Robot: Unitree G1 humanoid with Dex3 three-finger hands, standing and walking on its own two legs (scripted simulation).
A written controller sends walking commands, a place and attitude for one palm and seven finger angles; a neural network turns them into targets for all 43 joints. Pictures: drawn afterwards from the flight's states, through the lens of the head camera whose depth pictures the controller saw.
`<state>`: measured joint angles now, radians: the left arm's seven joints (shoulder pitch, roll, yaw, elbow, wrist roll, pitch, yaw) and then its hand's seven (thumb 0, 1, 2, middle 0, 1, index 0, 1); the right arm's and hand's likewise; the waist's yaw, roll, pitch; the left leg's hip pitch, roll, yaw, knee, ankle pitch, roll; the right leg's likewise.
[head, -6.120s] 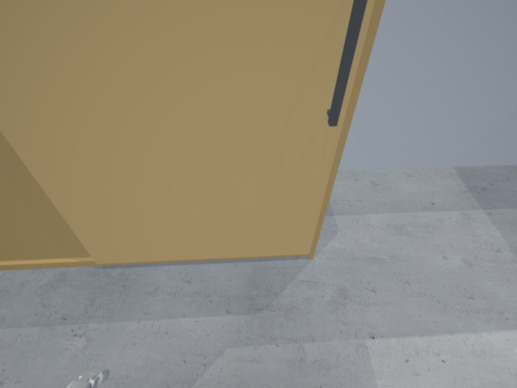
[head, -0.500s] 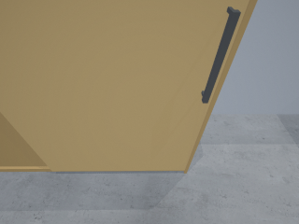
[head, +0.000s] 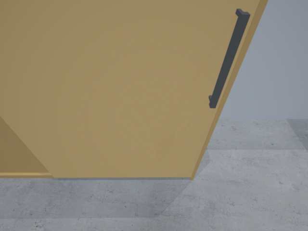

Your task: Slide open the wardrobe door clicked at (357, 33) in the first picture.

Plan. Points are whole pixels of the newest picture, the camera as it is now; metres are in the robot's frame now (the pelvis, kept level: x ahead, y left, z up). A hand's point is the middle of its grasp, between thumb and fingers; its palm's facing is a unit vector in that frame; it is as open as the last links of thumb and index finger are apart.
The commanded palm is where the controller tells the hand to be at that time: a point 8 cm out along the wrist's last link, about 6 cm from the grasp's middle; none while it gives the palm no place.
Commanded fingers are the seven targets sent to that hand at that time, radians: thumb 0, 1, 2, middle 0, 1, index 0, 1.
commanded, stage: look again from close up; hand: right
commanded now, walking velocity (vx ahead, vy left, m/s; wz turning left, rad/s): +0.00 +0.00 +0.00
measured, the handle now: (223, 66) +0.57 -0.18 +0.15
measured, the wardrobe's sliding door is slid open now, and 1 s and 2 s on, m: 0.00 0.00 0.00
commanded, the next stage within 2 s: shuffle to correct the standing spot in 1.40 s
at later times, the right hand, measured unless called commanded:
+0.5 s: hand out of the picture +0.06 -0.22 -0.17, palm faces -0.02 +0.96 -0.29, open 7.4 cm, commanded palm none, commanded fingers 0.00 -0.90 -0.90 0.20 0.30 0.20 0.30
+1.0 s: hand out of the picture +0.08 -0.23 -0.16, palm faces -0.02 +0.95 -0.31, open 7.4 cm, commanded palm none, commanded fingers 0.00 -0.90 -0.90 0.20 0.30 0.20 0.30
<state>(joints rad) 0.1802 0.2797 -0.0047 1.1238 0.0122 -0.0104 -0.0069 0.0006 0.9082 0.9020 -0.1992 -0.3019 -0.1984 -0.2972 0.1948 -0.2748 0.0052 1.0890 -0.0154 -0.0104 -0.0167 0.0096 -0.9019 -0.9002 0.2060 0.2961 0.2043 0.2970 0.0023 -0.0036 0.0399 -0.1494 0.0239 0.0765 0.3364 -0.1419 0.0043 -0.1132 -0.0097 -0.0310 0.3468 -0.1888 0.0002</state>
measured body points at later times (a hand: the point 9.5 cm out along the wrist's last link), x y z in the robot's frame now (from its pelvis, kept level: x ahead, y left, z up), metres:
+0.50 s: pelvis +0.01 +0.00 +0.00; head +0.02 +0.00 +0.45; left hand +0.05 +0.28 -0.14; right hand +0.06 -0.27 -0.14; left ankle +0.03 +0.12 -0.75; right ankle +0.00 -0.12 -0.75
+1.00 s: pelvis +0.02 +0.00 +0.00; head +0.03 +0.00 +0.45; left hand +0.08 +0.28 -0.14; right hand +0.08 -0.28 -0.14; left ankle +0.03 +0.12 -0.75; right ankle +0.00 -0.12 -0.75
